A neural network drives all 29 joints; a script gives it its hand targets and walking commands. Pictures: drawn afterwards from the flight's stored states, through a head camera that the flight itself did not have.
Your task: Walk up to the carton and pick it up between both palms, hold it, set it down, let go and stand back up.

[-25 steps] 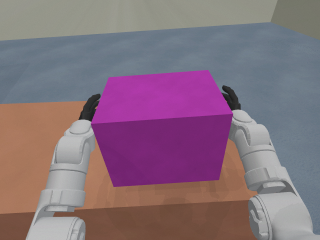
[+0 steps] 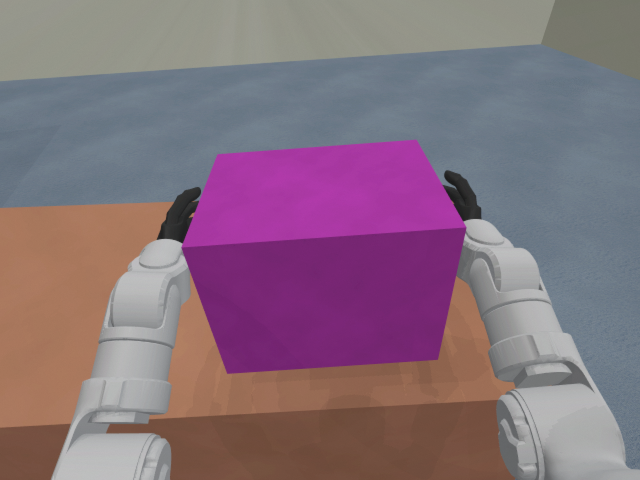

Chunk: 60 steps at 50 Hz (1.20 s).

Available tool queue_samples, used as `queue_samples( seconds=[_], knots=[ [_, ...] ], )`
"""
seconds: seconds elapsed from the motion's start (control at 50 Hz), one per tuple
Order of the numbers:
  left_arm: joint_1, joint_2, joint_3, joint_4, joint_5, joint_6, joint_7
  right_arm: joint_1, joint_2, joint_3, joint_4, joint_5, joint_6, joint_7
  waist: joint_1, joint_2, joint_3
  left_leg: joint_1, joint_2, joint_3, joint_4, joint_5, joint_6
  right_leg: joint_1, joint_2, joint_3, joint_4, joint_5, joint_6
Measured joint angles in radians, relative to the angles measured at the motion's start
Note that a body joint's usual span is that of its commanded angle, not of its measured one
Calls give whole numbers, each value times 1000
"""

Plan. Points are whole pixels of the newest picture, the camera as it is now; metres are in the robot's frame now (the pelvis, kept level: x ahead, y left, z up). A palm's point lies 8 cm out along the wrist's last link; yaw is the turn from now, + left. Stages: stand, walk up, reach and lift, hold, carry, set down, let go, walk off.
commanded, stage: hold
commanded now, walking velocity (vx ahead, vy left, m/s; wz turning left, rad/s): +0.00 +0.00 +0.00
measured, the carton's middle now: (324, 253) +0.37 -0.01 +0.14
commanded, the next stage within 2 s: set down in 0.14 s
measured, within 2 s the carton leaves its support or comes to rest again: neither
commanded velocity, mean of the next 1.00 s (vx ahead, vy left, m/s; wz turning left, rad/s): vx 0.00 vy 0.00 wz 0.00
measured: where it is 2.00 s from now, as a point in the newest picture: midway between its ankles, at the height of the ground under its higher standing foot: outside the picture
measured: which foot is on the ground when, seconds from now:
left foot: down 0.00-1.00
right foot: down 0.00-1.00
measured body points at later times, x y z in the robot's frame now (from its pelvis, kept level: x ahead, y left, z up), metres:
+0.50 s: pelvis +0.00 +0.00 +0.00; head -0.04 -0.01 +0.45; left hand +0.39 +0.18 +0.16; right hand +0.40 -0.19 +0.16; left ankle +0.05 +0.12 -0.74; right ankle +0.02 -0.14 -0.74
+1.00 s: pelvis +0.01 +0.00 +0.00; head +0.00 +0.00 +0.45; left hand +0.41 +0.18 +0.12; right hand +0.41 -0.18 +0.12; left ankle +0.05 +0.12 -0.74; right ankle +0.02 -0.14 -0.74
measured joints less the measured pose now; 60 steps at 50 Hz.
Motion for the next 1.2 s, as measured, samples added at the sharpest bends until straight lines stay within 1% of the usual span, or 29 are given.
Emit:
queue_samples(
  seconds=[0.2,0.26,0.3,0.4,0.48,0.6,0.7,0.78,0.96,1.1,1.2],
  knots=[
    [0,0,0,0,5,-2,-3,-2,0,0,0,0,0,0,0,0,9,6,0,0,0,0,-1,6,0,0,0,0,0],
    [4,-1,0,0,15,-18,-9,-5,0,0,0,-1,-9,0,0,0,24,16,0,0,0,0,0,17,0,0,-1,0,0],
    [3,-3,5,20,28,-56,-17,-8,4,0,8,-20,-34,5,0,0,27,18,0,0,0,0,0,18,0,0,-1,0,0],
    [-55,-13,54,176,65,-188,-58,-28,45,-44,93,-138,-130,30,0,-6,47,32,0,0,-2,0,0,32,0,0,-2,0,0],
    [-76,-10,66,251,79,-257,-73,-22,67,-70,145,-175,-204,36,0,-11,71,48,0,0,-8,0,-1,48,0,0,-9,0,0],
    [-60,-10,66,282,71,-332,-74,11,81,-71,155,-181,-278,31,0,-15,93,50,0,0,-13,-2,-1,52,-1,0,-18,0,1],
    [-35,-10,66,283,45,-364,-69,40,94,-71,155,-180,-318,27,0,-15,103,49,0,0,-16,-5,-1,54,-1,0,-26,0,1],
    [-16,-10,66,283,8,-381,-60,61,103,-71,155,-168,-343,23,0,-15,103,46,0,0,-16,-9,-1,54,-1,0,-32,0,3],
    [-20,-2,66,304,-10,-405,-63,68,110,-71,155,-168,-361,15,0,-15,105,44,0,0,-16,-13,1,55,-1,0,-40,0,5],
    [-77,8,66,398,-11,-447,-81,68,117,-94,155,-190,-365,6,-4,-16,111,43,0,0,-16,-15,2,56,-1,0,-43,0,5],
    [-98,11,66,438,-7,-476,-89,70,119,-101,155,-199,-376,1,-11,-16,114,42,0,0,-16,-16,2,56,-1,0,-45,0,5]
  ],
)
